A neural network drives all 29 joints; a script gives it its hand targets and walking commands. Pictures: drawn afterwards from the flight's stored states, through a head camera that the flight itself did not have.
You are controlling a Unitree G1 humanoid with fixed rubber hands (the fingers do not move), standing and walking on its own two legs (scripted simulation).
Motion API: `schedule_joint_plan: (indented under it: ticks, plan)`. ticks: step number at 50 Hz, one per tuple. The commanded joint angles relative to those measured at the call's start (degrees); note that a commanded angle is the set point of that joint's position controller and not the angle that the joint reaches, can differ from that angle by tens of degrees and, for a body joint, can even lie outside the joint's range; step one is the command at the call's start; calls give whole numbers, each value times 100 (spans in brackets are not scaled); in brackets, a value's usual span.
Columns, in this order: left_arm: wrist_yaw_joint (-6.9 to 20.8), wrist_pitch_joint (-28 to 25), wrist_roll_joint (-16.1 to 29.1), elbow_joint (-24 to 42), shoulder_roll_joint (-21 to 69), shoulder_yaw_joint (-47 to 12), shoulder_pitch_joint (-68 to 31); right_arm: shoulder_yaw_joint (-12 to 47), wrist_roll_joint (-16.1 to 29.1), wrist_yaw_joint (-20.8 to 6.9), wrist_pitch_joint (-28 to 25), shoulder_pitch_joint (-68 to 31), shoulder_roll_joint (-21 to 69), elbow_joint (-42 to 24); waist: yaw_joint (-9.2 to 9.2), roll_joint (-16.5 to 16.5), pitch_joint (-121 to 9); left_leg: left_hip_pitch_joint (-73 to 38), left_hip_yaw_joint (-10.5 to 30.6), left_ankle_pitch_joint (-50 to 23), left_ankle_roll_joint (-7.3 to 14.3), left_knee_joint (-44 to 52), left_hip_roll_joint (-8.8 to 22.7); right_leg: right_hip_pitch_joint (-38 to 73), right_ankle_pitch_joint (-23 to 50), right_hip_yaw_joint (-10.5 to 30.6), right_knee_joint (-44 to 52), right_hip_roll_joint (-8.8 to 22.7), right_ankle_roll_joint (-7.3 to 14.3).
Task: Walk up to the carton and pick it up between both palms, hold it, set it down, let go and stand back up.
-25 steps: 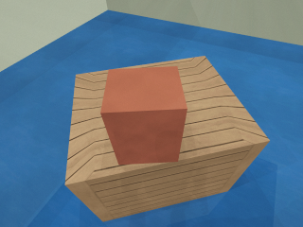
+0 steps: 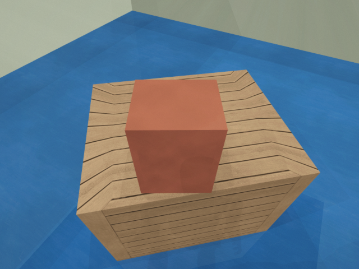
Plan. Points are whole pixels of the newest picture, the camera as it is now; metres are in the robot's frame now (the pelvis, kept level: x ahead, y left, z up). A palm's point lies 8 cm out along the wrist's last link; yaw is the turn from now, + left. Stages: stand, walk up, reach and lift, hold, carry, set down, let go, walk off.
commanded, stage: walk up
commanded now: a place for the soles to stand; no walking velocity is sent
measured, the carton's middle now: (176, 140) +0.47 +0.02 -0.02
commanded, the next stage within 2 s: reach and lift in 0.48 s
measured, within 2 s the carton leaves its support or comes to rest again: neither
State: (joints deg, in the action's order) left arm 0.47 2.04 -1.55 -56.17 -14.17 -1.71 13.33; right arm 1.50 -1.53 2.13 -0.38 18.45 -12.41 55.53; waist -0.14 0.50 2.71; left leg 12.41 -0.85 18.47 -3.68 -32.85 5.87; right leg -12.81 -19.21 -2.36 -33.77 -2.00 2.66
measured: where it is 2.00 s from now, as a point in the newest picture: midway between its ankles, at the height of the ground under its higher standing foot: outside the picture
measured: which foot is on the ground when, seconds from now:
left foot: down 0.00-1.00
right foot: down 0.00-1.00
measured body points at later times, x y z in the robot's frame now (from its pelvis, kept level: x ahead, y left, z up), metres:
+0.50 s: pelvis +0.00 +0.01 +0.00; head +0.00 +0.01 +0.45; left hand +0.03 +0.26 -0.15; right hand +0.02 -0.24 -0.14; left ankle -0.01 +0.17 -0.73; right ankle -0.01 -0.09 -0.73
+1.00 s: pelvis -0.03 +0.02 -0.01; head +0.01 +0.03 +0.44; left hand +0.10 +0.25 -0.13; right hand +0.11 -0.23 -0.12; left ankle -0.01 +0.17 -0.73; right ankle -0.01 -0.09 -0.73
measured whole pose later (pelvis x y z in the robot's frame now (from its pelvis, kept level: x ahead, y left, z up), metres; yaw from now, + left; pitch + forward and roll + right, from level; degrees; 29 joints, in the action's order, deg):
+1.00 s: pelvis -0.03 +0.02 -0.01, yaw +0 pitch -2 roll +0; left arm -0.6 25.1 -3.4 -28.0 -10.8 3.5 9.3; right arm -3.4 -1.4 -3.7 -2.6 6.7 -11.9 46.1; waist 0.5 2.2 7.5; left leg 17.7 -1.2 18.1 -3.0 -38.0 4.7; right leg -17.9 -18.5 -2.3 -38.3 -0.4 1.4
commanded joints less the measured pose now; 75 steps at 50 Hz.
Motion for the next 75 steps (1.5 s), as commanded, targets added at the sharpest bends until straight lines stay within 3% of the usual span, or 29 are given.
schedule_joint_plan:
  ticks: [1,4,6,11,14,20,24,25,26,27,28,29,30,33,34,36,38,39,42,45,48,51,56,62,66,71,75]
  plan:
    - [-25,-108,16,278,-898,196,249,-199,2,28,-45,201,-917,-291,55,-180,34,157,307,-978,788,514,255,-88,1102,726,828,600,-4]
    - [-41,-96,79,274,-967,204,211,-116,18,21,-36,271,-684,-281,13,129,128,184,8,-437,633,283,-88,-236,682,965,1259,819,144]
    - [-44,-79,86,284,-969,185,127,-104,13,24,-50,359,-644,-267,-56,126,204,57,-31,-405,613,335,-152,-415,461,957,1341,842,222]
    - [-31,-86,21,245,-860,127,219,-180,1,36,-120,511,-951,-208,-13,-229,43,-104,589,-1199,837,739,333,-310,830,516,700,523,15]
    - [-25,-103,-4,232,-804,114,321,-217,9,34,-101,426,-1055,-239,27,-469,-57,-1,734,-1060,931,869,469,-194,791,478,587,506,-52]
    - [-48,-123,60,183,-965,161,363,-130,0,8,-56,308,-803,-289,30,-124,91,180,245,-830,695,457,18,-129,971,739,1006,727,91]
    - [-56,-98,81,196,-947,151,292,-116,10,22,-65,409,-769,-273,-20,80,133,88,243,-739,677,425,-44,-289,756,719,1102,747,141]
    - [3,937,412,2232,-1415,371,-3734,-908,-587,-238,-416,-4078,-453,-1135,-169,123,-281,1563,-243,415,407,-412,-305,-1405,-626,205,-181,520,-88]
    - [-128,1622,361,2230,-1458,320,-2858,-1109,-792,-398,-271,-3104,-627,-899,-154,184,359,1963,-491,1017,399,-585,-314,-1375,-1329,222,-337,594,-21]
    - [-116,2060,321,2592,-1413,349,-2790,-1098,-756,-493,-103,-3000,-699,-1278,-165,415,-25,1791,-553,945,387,-631,-330,-1064,-1408,209,-299,592,-19]
    - [-95,2415,302,2743,-1133,308,-2413,-1022,-618,-571,105,-2777,-716,-1393,-149,282,-307,1652,-517,673,319,-677,-308,-853,-839,202,-399,578,-41]
    - [-76,2673,186,3087,-1146,423,-2282,-955,-423,-622,208,-2649,-774,-1428,4,-6,-609,1578,-489,386,182,-756,-280,-858,-164,161,-522,564,-32]
    - [-48,2893,38,3346,-1090,514,-2084,-876,-214,-643,268,-2309,-757,-1360,-1,-188,-1050,1274,-520,-7,69,-928,-282,-738,486,128,-609,538,-35]
    - [87,3290,-309,3831,-928,817,-949,-542,332,-541,351,-1316,-1056,-1087,-210,-285,-2070,10,-455,-1917,-156,-1323,-422,-412,3000,-167,-870,293,-112]
    - [152,3337,-402,3839,-815,952,-492,-400,519,-477,331,-1088,-1133,-1022,-205,-244,-2211,-337,-408,-2425,-171,-1250,-488,-218,3625,-241,-834,203,-173]
    - [268,3322,-574,3897,-630,1162,205,-247,706,-360,232,-895,-1278,-1009,-147,-68,-1990,-589,-404,-2662,-141,-864,-571,246,3957,-265,-464,87,-244]
    - [301,3204,-614,3934,-490,1205,414,-149,746,-283,106,-1045,-1246,-1124,-71,126,-1460,-453,-428,-2257,-45,-379,-624,495,3588,-206,-48,57,-284]
    - [277,3093,-606,3881,-452,1193,335,-131,704,-270,38,-1209,-1156,-1152,0,180,-1041,-256,-450,-1906,26,-202,-652,406,3085,-175,113,57,-281]
    - [121,2675,-446,3546,-343,935,-519,-304,311,-345,-140,-1821,-848,-1234,-4,265,142,101,-533,-387,205,151,-641,-582,628,-129,625,108,-189]
    - [-77,2236,-309,3617,-405,752,-1334,-555,37,-502,-330,-2124,-628,-1609,18,-47,250,508,-548,285,301,253,-531,-792,-291,-88,634,131,-93]
    - [-236,1890,-155,3996,-436,662,-1701,-740,-56,-626,-561,-2047,-544,-1898,19,-253,-524,474,-511,308,338,232,-413,-564,-31,-71,411,139,-74]
    - [-373,1597,-9,4314,-484,629,-1615,-874,-61,-628,-806,-1723,-501,-2034,-36,-214,-1244,111,-548,-156,319,204,-431,-278,624,-68,343,139,-116]
    - [-383,1236,134,3896,-302,583,-761,-809,30,-572,-1154,-1229,-527,-1687,45,-41,-1283,-446,-543,-1141,228,368,-581,43,1504,-107,595,54,-203]
    - [-374,1048,160,3280,-67,467,-628,-747,70,-576,-1279,-1415,-632,-1520,128,-17,-489,-443,-446,-836,189,816,-629,30,740,-102,1002,-39,-130]
    - [-434,892,153,3306,-5,411,-884,-762,67,-620,-1286,-1587,-648,-1734,151,12,-177,-290,-432,-433,208,1091,-603,143,317,-62,1153,-50,-102]
    - [-547,521,160,3456,65,360,-1090,-709,173,-691,-1370,-1610,-529,-1869,209,48,-230,-311,-440,-505,249,1181,-592,188,347,57,1233,7,-96]
    - [-619,111,218,3439,112,309,-1101,-706,258,-718,-1565,-1554,-507,-1765,155,81,-476,-500,-421,-849,237,1118,-596,135,675,98,1253,22,-110]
